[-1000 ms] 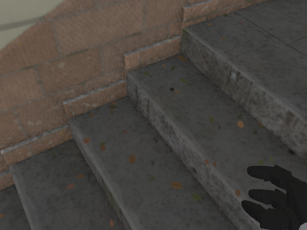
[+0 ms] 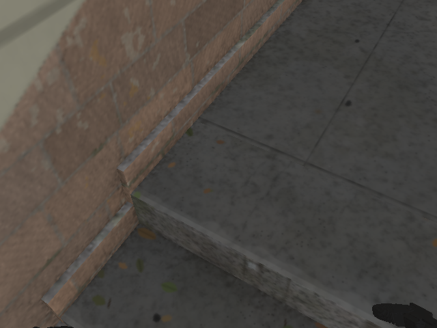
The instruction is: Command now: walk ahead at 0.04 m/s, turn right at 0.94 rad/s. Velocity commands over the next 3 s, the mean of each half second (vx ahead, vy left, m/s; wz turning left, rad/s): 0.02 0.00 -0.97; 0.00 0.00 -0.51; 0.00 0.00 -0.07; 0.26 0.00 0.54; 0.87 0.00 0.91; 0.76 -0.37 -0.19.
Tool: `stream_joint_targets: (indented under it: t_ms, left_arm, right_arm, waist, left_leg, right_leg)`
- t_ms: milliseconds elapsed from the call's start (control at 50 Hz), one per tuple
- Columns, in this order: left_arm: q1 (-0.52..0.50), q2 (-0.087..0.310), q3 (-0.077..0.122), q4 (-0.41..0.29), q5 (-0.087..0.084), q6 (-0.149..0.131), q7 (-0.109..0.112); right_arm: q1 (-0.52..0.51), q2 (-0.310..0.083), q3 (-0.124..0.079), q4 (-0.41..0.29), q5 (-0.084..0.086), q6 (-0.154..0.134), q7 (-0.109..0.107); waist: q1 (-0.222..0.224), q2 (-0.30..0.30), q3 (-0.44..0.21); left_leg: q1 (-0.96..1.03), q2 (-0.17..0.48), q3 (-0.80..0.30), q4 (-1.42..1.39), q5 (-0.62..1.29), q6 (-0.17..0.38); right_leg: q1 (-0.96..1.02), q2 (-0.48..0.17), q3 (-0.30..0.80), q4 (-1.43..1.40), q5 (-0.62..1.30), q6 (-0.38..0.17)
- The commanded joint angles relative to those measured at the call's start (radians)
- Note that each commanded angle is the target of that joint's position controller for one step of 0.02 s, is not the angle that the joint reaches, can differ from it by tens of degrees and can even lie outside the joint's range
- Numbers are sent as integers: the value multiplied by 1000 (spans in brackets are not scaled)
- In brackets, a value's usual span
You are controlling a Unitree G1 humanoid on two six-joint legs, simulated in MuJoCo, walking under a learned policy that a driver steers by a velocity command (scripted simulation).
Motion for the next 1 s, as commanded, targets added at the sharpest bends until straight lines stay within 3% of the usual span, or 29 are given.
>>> stream_joint_targets:
  t_ms: [20,80,120,180,240,280,320,360,380,400,420,440,480,520,580,700,720,760,780,800,820,840,860,880,900,920,940,960,1000]
  left_arm:
    - [60,76,-7,-80,25,30,-4]
    - [-43,-19,-61,-180,17,22,-10]
    - [-82,-36,-82,-191,1,8,-5]
    - [-125,-55,-99,-200,-3,0,7]
    - [-98,-44,-97,-185,4,17,13]
    - [-117,-14,-68,-165,-4,21,13]
    - [-76,-27,-46,-119,-6,23,17]
    - [17,-1,-12,-44,-4,13,0]
    - [87,134,24,-26,24,1,-15]
    - [138,240,47,-46,50,5,-10]
    - [165,269,63,-64,69,-4,-13]
    - [113,248,59,-61,48,-3,-12]
    - [8,137,29,-58,-7,8,6]
    - [-52,110,15,-74,-1,12,26]
    - [16,122,19,-53,14,12,61]
    - [149,133,11,24,-32,20,103]
    - [141,133,11,30,-48,32,100]
    - [69,167,23,16,-45,47,102]
    - [50,206,38,14,-57,53,111]
    - [98,244,49,52,-70,63,96]
    - [162,227,50,72,-82,55,84]
    - [104,201,33,67,-94,30,74]
    - [64,72,12,-7,-64,11,43]
    - [80,58,16,39,-38,-13,16]
    - [132,36,16,66,-42,-41,-18]
    - [87,21,0,42,-42,-41,-28]
    - [38,11,-14,10,-39,-38,-21]
    - [32,13,-21,2,-21,-15,-3]
    - [80,-1,-28,12,-13,-2,-10]
  right_arm:
    - [-43,-52,-21,-103,35,1,-65]
    - [1,-106,-23,-36,39,24,-102]
    - [62,-112,-23,-16,39,29,-94]
    - [96,-187,-59,14,40,29,-66]
    - [-25,-233,-80,-12,35,31,-34]
    - [-20,-233,-80,2,35,56,-15]
    - [10,-194,-73,14,65,82,6]
    - [110,-94,-47,53,95,87,25]
    - [147,-98,-49,5,50,73,34]
    - [135,-53,-39,-32,23,46,42]
    - [-25,-63,-36,-50,49,24,37]
    - [-94,-50,-32,-63,73,14,42]
    - [-106,-43,-17,-79,59,20,22]
    - [-88,-75,-23,-124,31,24,17]
    - [-54,-58,-11,-144,35,30,22]
    - [-121,4,36,-259,47,40,29]
    - [-141,20,50,-292,44,39,31]
    - [-157,43,64,-342,41,35,38]
    - [-169,73,74,-372,34,31,38]
    - [-137,50,64,-349,48,39,39]
    - [-83,18,39,-315,68,43,37]
    - [101,-48,2,-256,66,34,39]
    - [161,-232,-59,-193,27,33,30]
    - [258,-249,-57,-181,-13,42,10]
    - [162,-196,-33,-214,-1,32,4]
    - [66,-145,-23,-225,39,31,-7]
    - [9,-77,-11,-185,54,30,-12]
    - [34,-20,-8,-144,56,34,-18]
    - [66,23,4,-98,56,27,-18]
  waist:
    - [-10,61,-129]
    - [9,18,-63]
    - [-15,66,-86]
    - [-21,151,-138]
    - [23,156,-215]
    - [5,244,-240]
    - [2,253,-215]
    - [-22,147,-133]
    - [-52,-115,-67]
    - [-49,-287,-169]
    - [85,-270,-279]
    - [68,-210,-195]
    - [1,-140,10]
    - [-45,-144,-19]
    - [-34,-112,-125]
    - [-4,-109,-27]
    - [-10,-89,-41]
    - [-46,-79,-66]
    - [-68,-141,-100]
    - [-66,-199,-118]
    - [-55,-221,-117]
    - [-145,-254,-165]
    - [-115,322,-229]
    - [-172,636,-357]
    - [-117,505,-342]
    - [-74,391,-241]
    - [-30,282,-52]
    - [-24,193,-29]
    - [-9,111,-7]
  left_leg:
    - [212,446,-397,-219,106,235]
    - [168,357,-215,-227,108,203]
    - [263,347,-128,-179,224,217]
    - [351,400,-66,-177,309,219]
    - [223,384,89,-123,362,166]
    - [142,376,144,-108,220,139]
    - [237,392,144,-7,181,102]
    - [307,342,206,210,122,10]
    - [-125,258,190,565,-388,-87]
    - [-462,155,97,960,-490,-173]
    - [-532,102,-13,1263,-567,-181]
    - [-597,108,-82,1357,-499,-161]
    - [-616,106,-71,1294,-376,-160]
    - [-502,59,-46,1346,-339,-143]
    - [-522,24,-32,1453,-336,-119]
    - [-796,102,-94,1559,-533,-95]
    - [-760,115,-45,1411,-521,-99]
    - [-560,162,16,1101,-375,-100]
    - [-396,181,6,909,-438,-56]
    - [-225,122,138,746,-634,-33]
    - [-106,102,133,652,-574,-16]
    - [33,81,68,501,-447,30]
    - [119,219,-413,257,-295,177]
    - [228,403,-923,-113,-188,350]
    - [159,432,-994,-120,-202,338]
    - [78,400,-852,-68,-291,295]
    - [-34,351,-609,12,-331,234]
    - [-109,303,-416,139,-332,167]
    - [-171,243,-253,207,-385,150]
  right_leg:
    - [-248,-203,-82,617,43,88]
    - [-318,-222,-109,720,185,75]
    - [-382,-242,-112,614,243,73]
    - [-416,-310,-129,470,211,76]
    - [-118,-350,-193,5,343,36]
    - [114,-294,-277,-307,391,-2]
    - [190,-249,-317,-665,449,-67]
    - [281,-190,-305,-1156,588,-98]
    - [534,-356,-33,-1002,1253,-142]
    - [694,-525,165,-816,1870,-287]
    - [667,-647,387,-945,1686,-446]
    - [616,-593,386,-985,1352,-442]
    - [455,-478,272,-989,1039,-342]
    - [397,-455,258,-986,1123,-324]
    - [513,-461,254,-964,1205,-294]
    - [640,-486,256,-991,1023,-235]
    - [594,-430,216,-999,937,-220]
    - [416,-383,184,-1045,831,-195]
    - [325,-413,213,-1127,835,-189]
    - [276,-390,131,-1180,843,-195]
    - [289,-404,158,-1188,820,-188]
    - [354,-392,137,-1080,1004,-166]
    - [156,-165,-75,-661,1055,-80]
    - [60,-23,34,-249,274,-30]
    - [7,13,162,154,187,-1]
    - [-69,-2,99,307,184,8]
    - [-130,-59,26,241,211,2]
    - [-64,-112,-29,219,281,-10]
    - [-8,-97,-104,268,431,-29]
